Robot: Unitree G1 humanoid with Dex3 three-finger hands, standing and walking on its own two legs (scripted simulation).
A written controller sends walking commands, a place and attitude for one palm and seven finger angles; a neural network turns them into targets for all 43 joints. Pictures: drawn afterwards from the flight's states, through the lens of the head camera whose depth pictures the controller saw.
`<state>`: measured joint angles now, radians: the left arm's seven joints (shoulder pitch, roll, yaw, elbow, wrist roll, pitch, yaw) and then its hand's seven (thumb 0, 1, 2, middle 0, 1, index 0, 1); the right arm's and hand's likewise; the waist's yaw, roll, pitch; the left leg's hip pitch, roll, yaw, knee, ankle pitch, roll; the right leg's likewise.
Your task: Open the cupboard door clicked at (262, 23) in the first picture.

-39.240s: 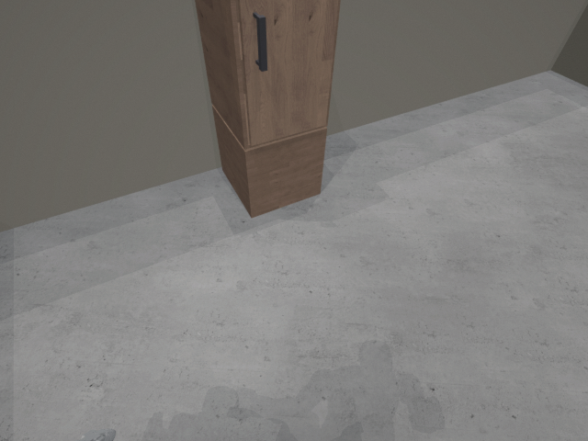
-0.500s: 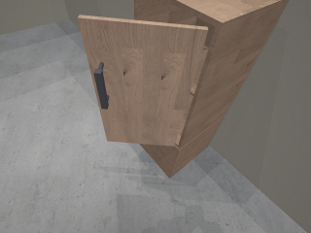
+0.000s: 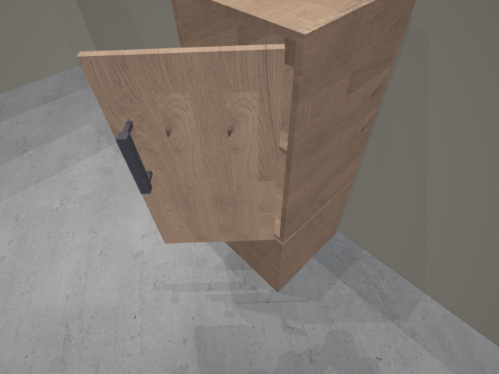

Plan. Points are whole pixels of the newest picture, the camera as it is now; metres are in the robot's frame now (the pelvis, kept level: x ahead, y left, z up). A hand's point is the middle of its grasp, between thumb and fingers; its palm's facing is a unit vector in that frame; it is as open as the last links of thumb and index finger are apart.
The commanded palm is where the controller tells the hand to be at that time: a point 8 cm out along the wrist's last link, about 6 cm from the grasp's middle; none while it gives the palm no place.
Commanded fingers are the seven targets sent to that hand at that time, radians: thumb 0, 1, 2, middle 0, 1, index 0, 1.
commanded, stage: come to a stop and stand still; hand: left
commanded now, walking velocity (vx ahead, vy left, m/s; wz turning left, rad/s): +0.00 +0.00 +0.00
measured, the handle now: (137, 159) +0.51 +0.25 +0.05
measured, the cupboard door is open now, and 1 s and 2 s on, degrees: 48 48 48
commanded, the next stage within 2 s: look again from close up in 0.56 s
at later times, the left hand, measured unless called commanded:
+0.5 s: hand out of the picture -0.01 +0.12 -0.17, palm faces +0.03 -0.98 -0.20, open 7.4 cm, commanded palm none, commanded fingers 0.00 0.90 0.90 -0.20 -0.30 -0.20 -0.30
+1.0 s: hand out of the picture +0.00 +0.13 -0.16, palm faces +0.03 -0.98 -0.20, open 7.4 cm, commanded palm none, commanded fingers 0.00 0.90 0.90 -0.20 -0.30 -0.20 -0.30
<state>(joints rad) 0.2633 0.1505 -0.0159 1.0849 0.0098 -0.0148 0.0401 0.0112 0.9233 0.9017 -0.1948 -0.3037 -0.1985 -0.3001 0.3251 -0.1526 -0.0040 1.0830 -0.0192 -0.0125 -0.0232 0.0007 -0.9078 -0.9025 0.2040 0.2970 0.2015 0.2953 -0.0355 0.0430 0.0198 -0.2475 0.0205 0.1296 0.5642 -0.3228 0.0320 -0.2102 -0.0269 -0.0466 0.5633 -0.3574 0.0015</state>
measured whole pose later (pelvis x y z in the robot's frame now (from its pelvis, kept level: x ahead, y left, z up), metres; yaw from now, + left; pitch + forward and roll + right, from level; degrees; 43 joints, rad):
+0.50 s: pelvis +0.01 -0.05 +0.01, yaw +0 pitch -1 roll +1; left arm 0.31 0.14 -0.02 1.12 0.01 -0.02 0.03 0.01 0.91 0.90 -0.20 -0.30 -0.20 -0.30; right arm 0.25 -0.16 0.01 1.13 -0.01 -0.01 -0.03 0.00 -0.91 -0.90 0.20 0.30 0.20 0.30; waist 0.00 0.01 0.02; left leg -0.16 0.07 0.10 0.45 -0.26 -0.04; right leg -0.12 0.03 -0.07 0.46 -0.32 -0.06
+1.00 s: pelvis +0.01 -0.04 +0.01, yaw +0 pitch -1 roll +1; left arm 0.29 0.15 -0.01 1.12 0.01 -0.02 0.03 0.00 0.90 0.90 -0.20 -0.30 -0.20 -0.30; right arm 0.28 -0.14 0.01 1.16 -0.02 -0.01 -0.03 0.00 -0.92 -0.90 0.20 0.30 0.20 0.30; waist 0.00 0.00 0.02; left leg -0.15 0.06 0.11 0.42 -0.25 -0.03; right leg -0.12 0.02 -0.07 0.44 -0.31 -0.05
